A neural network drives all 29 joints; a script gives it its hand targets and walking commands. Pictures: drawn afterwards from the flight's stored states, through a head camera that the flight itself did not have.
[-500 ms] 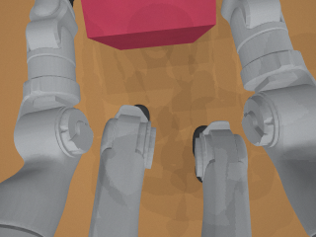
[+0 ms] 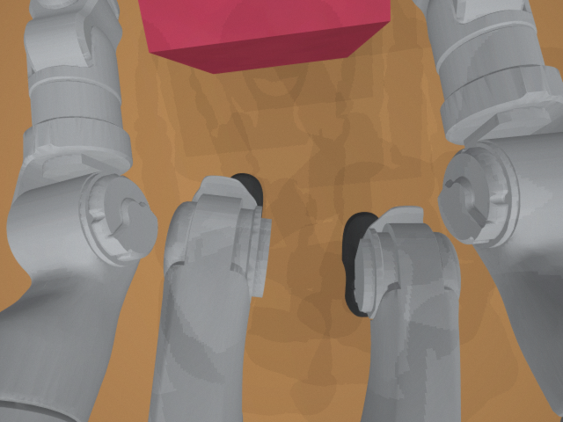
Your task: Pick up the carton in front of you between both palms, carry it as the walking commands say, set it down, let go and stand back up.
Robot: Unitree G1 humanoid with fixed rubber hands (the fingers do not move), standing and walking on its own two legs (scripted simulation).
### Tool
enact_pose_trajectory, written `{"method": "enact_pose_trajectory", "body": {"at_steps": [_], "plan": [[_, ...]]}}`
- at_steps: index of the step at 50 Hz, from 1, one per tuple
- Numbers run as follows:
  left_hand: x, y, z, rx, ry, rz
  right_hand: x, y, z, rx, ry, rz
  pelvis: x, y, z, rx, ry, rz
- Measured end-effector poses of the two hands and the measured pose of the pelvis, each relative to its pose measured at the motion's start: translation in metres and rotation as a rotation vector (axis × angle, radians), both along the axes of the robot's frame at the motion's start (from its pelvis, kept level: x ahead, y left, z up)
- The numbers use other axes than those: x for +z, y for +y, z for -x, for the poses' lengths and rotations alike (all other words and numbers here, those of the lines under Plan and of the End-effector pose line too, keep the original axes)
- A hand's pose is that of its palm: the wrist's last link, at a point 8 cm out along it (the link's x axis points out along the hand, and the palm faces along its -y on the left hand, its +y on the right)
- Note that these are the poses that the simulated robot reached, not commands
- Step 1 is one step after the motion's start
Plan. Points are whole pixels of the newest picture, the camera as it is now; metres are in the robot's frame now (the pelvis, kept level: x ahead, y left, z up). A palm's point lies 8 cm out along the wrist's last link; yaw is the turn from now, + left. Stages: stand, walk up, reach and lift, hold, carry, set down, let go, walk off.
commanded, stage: set down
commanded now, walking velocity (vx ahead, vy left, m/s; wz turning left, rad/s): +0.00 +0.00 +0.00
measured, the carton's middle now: out of the picture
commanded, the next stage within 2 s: let go in 1.64 s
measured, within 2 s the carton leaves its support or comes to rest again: neither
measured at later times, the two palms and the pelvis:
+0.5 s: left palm out of the picture +0.51 +0.31 -0.21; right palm out of the picture +0.59 -0.06 -0.21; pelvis +0.01 +0.01 -0.01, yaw +1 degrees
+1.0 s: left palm out of the picture +0.52 +0.32 -0.05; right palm out of the picture +0.61 -0.04 -0.05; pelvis +0.00 +0.01 +0.06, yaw +1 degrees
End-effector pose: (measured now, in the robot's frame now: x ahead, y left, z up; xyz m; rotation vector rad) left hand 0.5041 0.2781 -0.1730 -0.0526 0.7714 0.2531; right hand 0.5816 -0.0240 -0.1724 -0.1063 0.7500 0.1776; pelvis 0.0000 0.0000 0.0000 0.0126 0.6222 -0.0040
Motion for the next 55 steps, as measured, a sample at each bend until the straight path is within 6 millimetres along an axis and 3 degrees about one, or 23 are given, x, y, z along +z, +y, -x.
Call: {"method": "enact_pose_trajectory", "body": {"at_steps": [12,17,22,27,32,37,46,55], "plan": [[-0.013,0.002,-0.005,-0.003,-0.004,0.001,-0.012,-0.001,-0.004,0.022,-0.014,-0.025,-0.005,0.0,-0.003,0.002,-0.022,-0.002],[-0.028,0.004,-0.004,0.012,0.018,-0.009,-0.024,-0.004,-0.005,0.038,-0.02,-0.001,-0.008,0.002,-0.006,0.005,-0.026,-0.002],[-0.038,0.02,0.001,0.085,0.038,-0.055,-0.04,-0.025,-0.004,-0.007,-0.014,0.045,-0.01,0.005,-0.01,0.009,-0.014,-0.001],[-0.031,0.038,-0.005,0.116,-0.005,-0.073,-0.038,-0.037,-0.01,-0.023,-0.048,0.054,-0.016,0.008,-0.008,0.01,-0.015,0.0],[-0.013,0.042,-0.013,0.116,-0.062,-0.064,-0.015,-0.031,-0.017,-0.026,-0.103,0.038,-0.017,0.011,-0.003,0.015,-0.03,0.005],[0.023,0.039,-0.022,0.112,-0.126,-0.045,0.024,-0.022,-0.023,-0.034,-0.145,0.048,-0.007,0.011,0.003,0.029,-0.035,0.015],[0.095,0.043,-0.016,0.113,-0.122,-0.048,0.1,-0.013,-0.029,-0.058,-0.11,0.064,0.038,0.011,0.004,0.049,0.038,0.034],[0.145,0.044,-0.019,0.107,-0.13,-0.063,0.147,-0.021,-0.032,-0.073,-0.119,0.062,0.078,0.015,-0.004,0.053,0.127,0.047]]}}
